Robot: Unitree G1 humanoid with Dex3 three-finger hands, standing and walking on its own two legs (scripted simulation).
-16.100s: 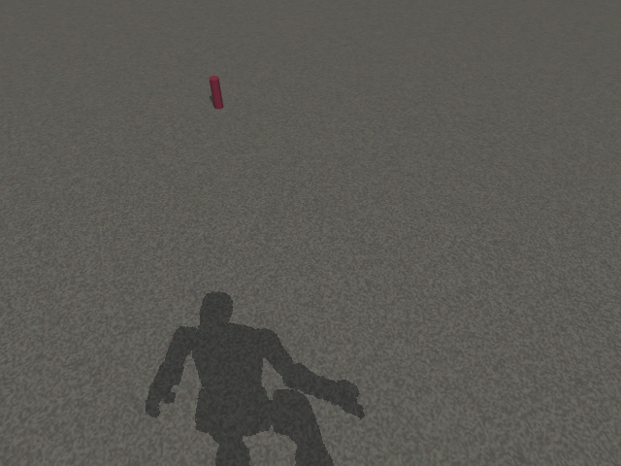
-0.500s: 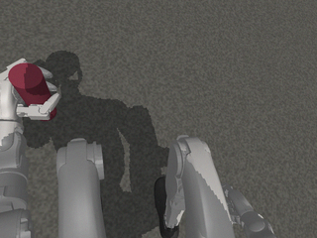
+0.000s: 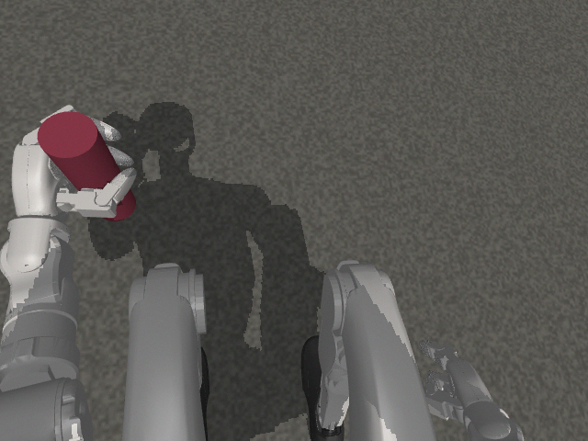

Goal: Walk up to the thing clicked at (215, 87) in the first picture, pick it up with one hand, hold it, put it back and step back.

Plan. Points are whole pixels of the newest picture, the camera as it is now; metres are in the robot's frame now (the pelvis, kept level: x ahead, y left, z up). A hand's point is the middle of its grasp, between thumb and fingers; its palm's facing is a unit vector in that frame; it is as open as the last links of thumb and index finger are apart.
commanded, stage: settle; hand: left
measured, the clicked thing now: (96, 175) +0.43 +0.24 -0.04
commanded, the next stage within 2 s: lift in 0.30 s
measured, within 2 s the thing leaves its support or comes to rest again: neither
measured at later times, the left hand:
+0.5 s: hand (95, 162) +0.43 +0.23 +0.00, palm faces +0.08 -1.00 -0.02, open 7.5 cm
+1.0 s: hand (54, 137) +0.40 +0.23 +0.10, palm faces +0.03 -1.00 -0.02, open 7.4 cm
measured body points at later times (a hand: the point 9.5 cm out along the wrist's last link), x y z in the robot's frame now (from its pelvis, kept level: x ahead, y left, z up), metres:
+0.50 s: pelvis +0.00 +0.00 +0.02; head +0.19 +0.06 +0.42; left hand +0.42 +0.29 +0.00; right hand +0.15 -0.26 -0.10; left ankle +0.08 +0.13 -0.32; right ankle +0.10 -0.12 -0.32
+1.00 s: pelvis +0.00 +0.00 +0.09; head +0.18 +0.04 +0.51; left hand +0.39 +0.28 +0.11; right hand +0.18 -0.25 -0.03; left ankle +0.08 +0.13 -0.32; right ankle +0.10 -0.12 -0.32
